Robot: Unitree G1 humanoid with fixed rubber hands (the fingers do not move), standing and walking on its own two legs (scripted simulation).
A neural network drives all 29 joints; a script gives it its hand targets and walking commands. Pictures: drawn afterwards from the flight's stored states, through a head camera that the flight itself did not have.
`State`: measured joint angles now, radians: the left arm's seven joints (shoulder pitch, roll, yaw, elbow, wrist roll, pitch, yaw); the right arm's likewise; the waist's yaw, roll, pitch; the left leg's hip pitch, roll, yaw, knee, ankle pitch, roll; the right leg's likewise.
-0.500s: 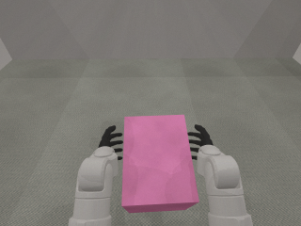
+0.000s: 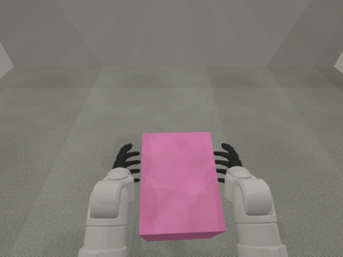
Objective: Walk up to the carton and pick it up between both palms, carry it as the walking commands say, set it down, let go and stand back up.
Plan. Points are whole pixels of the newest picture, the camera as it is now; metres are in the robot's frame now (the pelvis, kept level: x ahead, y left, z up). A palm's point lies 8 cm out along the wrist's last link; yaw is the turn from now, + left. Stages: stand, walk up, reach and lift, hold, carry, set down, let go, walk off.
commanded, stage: carry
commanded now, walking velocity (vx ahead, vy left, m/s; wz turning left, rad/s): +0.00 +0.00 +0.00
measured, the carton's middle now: (177, 188) +0.30 +0.00 +0.01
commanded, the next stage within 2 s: none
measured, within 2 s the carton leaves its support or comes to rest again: neither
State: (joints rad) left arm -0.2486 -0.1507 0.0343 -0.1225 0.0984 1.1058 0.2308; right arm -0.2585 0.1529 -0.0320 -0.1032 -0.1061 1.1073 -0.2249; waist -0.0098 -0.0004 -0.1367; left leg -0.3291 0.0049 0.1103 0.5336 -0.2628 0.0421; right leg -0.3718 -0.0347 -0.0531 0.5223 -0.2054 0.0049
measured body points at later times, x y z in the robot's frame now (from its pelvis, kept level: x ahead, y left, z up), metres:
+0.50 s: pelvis +0.00 +0.00 +0.00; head -0.02 +0.01 +0.45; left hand +0.30 +0.13 +0.08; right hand +0.30 -0.13 +0.08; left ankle +0.01 +0.09 -0.73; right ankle +0.04 -0.12 -0.73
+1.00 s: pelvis +0.00 +0.01 +0.00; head -0.02 +0.01 +0.45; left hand +0.30 +0.13 +0.09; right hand +0.29 -0.12 +0.09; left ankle +0.01 +0.09 -0.73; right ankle +0.04 -0.12 -0.73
